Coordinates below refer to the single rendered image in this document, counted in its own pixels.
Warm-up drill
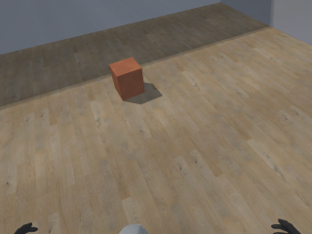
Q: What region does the right robot hand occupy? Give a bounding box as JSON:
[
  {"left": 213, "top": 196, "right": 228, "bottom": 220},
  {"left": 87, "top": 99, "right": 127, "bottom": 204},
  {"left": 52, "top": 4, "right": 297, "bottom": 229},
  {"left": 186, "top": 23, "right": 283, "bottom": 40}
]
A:
[{"left": 271, "top": 218, "right": 300, "bottom": 234}]

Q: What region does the left robot hand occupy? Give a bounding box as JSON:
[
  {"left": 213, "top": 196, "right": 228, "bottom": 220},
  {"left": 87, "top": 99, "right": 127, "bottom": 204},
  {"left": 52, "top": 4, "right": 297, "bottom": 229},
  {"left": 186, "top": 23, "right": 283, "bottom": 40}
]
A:
[{"left": 14, "top": 222, "right": 38, "bottom": 234}]

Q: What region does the robot left thigh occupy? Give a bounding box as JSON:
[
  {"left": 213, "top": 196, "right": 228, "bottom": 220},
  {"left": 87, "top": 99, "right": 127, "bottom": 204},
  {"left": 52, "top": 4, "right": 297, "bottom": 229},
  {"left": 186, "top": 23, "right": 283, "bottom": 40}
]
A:
[{"left": 119, "top": 224, "right": 148, "bottom": 234}]

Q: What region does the carton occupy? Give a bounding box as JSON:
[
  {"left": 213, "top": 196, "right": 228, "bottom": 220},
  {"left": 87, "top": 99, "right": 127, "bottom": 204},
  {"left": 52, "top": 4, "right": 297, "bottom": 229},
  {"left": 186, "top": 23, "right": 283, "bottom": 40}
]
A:
[{"left": 108, "top": 57, "right": 145, "bottom": 100}]

